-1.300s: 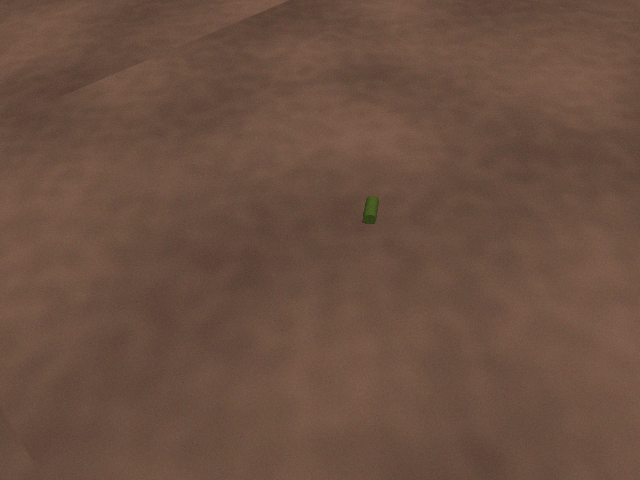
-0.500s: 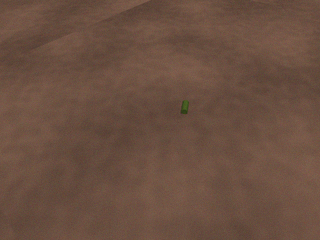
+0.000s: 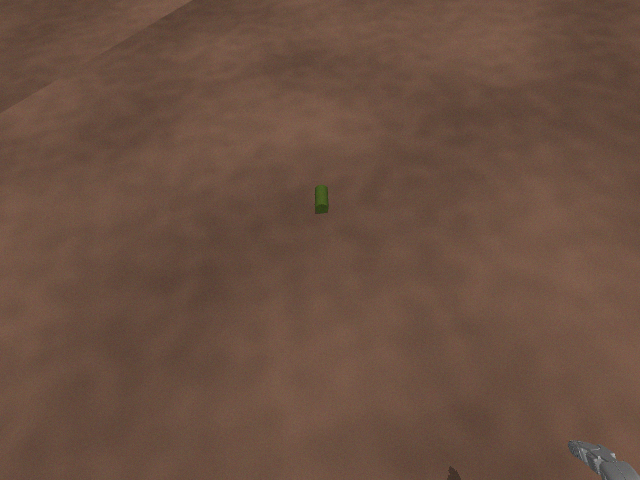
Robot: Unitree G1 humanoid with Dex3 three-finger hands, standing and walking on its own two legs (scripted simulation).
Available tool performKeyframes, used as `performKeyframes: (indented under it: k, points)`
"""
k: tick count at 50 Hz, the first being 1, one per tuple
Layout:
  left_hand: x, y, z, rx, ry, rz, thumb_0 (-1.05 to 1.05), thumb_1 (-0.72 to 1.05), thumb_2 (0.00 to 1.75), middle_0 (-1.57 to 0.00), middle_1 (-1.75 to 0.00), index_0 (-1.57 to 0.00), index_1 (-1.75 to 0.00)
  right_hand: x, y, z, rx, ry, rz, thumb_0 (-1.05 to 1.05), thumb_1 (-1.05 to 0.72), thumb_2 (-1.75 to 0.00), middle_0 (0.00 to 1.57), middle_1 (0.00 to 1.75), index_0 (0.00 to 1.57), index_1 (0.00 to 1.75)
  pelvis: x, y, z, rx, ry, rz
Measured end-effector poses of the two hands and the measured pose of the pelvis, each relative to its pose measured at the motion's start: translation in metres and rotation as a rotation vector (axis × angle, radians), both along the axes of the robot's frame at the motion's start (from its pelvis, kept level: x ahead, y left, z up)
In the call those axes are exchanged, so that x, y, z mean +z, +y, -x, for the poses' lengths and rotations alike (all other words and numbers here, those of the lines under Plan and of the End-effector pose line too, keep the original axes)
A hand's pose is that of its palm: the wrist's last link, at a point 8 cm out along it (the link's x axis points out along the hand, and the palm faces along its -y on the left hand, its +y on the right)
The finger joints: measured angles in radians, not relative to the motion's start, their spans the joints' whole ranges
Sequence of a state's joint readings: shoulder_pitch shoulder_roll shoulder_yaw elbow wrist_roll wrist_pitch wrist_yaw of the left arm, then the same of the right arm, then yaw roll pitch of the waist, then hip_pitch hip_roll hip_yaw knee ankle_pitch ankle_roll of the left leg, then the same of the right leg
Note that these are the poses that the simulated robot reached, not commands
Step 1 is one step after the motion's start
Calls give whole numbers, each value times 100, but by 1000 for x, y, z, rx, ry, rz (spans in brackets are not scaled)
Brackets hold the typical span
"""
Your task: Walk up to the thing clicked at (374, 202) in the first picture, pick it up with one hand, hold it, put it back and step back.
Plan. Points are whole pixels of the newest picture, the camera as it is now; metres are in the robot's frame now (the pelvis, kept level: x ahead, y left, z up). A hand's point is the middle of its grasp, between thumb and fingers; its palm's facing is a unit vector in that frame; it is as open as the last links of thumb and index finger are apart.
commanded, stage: walk up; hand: left
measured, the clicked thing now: (321, 198) +1.29 +0.03 -0.74
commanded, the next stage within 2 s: none
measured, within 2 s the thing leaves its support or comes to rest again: neither
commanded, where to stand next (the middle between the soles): +1.02 +0.40 m, yaw -86 degrees
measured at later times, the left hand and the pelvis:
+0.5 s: hand (179, 330) +0.38 +0.26 -0.11, palm faces -0.34 -0.79 -0.50, open 7.4 cm; pelvis +0.21 +0.02 -0.01, yaw -23 degrees
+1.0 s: hand (201, 184) +0.76 +0.29 -0.13, palm faces -0.66 -0.52 -0.53, open 7.4 cm; pelvis +0.47 +0.14 -0.01, yaw -41 degrees
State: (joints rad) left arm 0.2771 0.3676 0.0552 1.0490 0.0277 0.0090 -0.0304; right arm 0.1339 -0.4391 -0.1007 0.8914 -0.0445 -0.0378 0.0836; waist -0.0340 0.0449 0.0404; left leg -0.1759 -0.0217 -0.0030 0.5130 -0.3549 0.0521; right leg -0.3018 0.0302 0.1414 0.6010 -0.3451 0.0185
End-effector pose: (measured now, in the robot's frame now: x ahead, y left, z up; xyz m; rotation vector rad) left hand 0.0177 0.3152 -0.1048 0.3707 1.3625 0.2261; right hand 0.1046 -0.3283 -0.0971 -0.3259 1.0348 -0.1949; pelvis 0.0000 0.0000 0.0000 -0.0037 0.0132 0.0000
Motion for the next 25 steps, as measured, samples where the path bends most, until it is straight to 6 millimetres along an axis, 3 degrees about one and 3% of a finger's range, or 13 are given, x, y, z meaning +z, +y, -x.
performKeyframes:
  k: [3,7,10,13,17,21,25]
  points:
    - [11,8,-47,-93,-8,-23,1,90,90,-21,-30,-20,-30,4,-7,31,-104,41,12,0,-91,-90,20,30,20,30,6,5,-17,-67,7,11]
    - [23,11,-135,-210,-113,-34,1,90,90,-21,-30,-20,-30,0,-11,65,-210,136,8,0,-91,-90,20,30,20,30,6,4,-47,-117,-6,18]
    - [27,5,-205,-303,-190,-61,1,90,90,-20,-30,-20,-30,-14,-13,76,-282,176,-11,1,-90,-90,20,30,20,30,-4,0,-73,-177,-25,6]
    - [24,-8,-271,-372,-284,-93,0,90,90,-20,-30,-20,-30,-37,-16,71,-334,190,-23,1,-90,-90,20,30,20,30,-23,-6,-102,-233,-45,18]
    - [26,-23,-318,-401,-381,-102,0,90,90,-20,-30,-20,-30,-52,-4,33,-343,175,-70,1,-91,-90,20,30,20,30,-30,-8,-135,-269,-71,55]
    - [32,-27,-340,-418,-357,-80,0,90,90,-21,-30,-20,-30,-39,12,-33,-317,52,-109,1,-91,-90,20,30,20,30,-16,3,-173,-325,-92,58]
    - [34,-18,-368,-473,-289,-68,0,90,90,-21,-30,-21,-30,-24,24,-90,-313,-73,-102,1,-91,-90,20,30,20,30,-9,24,-214,-402,-98,51]
